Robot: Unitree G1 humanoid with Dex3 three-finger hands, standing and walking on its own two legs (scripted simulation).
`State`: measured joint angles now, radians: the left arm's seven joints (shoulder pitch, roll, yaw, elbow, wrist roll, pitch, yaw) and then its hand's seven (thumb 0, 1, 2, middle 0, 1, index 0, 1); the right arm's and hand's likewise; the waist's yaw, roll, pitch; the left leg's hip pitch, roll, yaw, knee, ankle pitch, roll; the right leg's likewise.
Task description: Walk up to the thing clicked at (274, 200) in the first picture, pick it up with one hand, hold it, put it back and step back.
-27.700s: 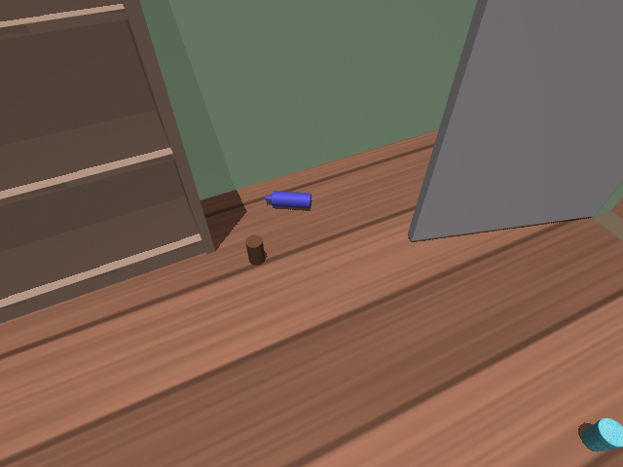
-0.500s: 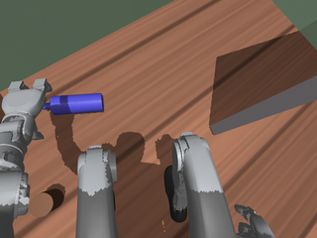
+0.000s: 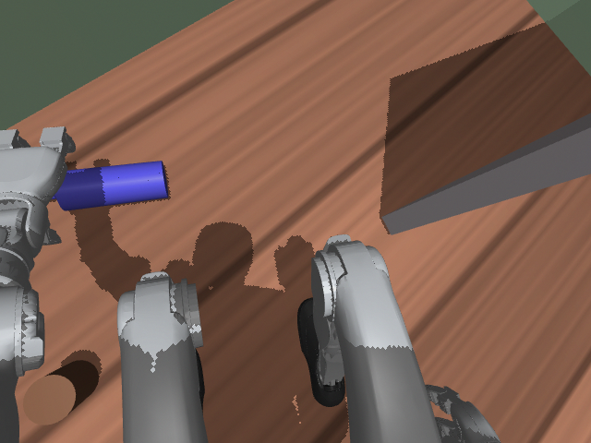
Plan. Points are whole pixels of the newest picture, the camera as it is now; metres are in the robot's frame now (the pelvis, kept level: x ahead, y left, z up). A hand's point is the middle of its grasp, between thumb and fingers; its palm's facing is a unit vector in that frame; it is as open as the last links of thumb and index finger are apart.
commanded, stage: rise first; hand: left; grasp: from above
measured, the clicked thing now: (105, 186) +0.51 +0.23 -0.32
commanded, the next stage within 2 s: none
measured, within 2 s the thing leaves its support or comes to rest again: neither
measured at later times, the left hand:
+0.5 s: hand (52, 195) +0.46 +0.27 -0.19, palm faces -0.47 -0.05 -0.88, open 14.0 cm
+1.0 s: hand (55, 193) +0.47 +0.27 -0.21, palm faces -0.47 -0.04 -0.88, open 14.0 cm
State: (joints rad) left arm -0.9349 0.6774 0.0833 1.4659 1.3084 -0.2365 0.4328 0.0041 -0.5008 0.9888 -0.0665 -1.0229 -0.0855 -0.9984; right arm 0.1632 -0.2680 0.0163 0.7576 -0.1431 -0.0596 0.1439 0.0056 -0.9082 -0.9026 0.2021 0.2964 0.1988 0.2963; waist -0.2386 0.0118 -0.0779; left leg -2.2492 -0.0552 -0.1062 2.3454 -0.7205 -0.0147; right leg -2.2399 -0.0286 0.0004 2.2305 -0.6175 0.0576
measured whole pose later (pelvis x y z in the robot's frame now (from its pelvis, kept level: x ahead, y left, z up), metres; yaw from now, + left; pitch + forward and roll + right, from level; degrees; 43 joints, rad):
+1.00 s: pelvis +0.00 +0.00 -0.02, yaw -2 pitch +35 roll -9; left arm -0.98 0.75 0.10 1.52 1.31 -0.24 0.46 0.00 -0.51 1.00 -0.09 -1.04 -0.09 -1.03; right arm 0.17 -0.29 0.07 0.74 -0.16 -0.07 0.16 0.00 -0.91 -0.90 0.20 0.30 0.20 0.30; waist -0.28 0.00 -0.03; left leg -2.31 -0.05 -0.13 2.42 -0.73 -0.01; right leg -2.28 -0.02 -0.02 2.28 -0.61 0.06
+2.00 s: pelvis +0.00 +0.00 -0.02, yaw -2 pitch +34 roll -8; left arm -0.98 0.74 0.08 1.53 1.31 -0.24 0.45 0.00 -0.50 0.99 -0.11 -1.02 -0.11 -1.02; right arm 0.19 -0.30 0.07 0.74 -0.15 -0.09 0.17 0.01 -0.91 -0.90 0.20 0.30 0.20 0.30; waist -0.29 0.00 -0.04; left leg -2.31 -0.06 -0.13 2.43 -0.71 -0.01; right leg -2.29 -0.02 -0.02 2.28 -0.60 0.06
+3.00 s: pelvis +0.00 +0.00 -0.02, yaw -2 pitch +34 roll -8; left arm -1.03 0.71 0.06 1.49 1.23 -0.17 0.40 0.00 -0.52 1.02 -0.09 -1.06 -0.10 -1.05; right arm 0.23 -0.30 0.08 0.72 -0.16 -0.09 0.19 0.01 -0.90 -0.89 0.20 0.30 0.20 0.30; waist -0.29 0.03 -0.01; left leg -2.30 -0.05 -0.13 2.42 -0.71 -0.02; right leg -2.29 -0.02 -0.02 2.28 -0.59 0.06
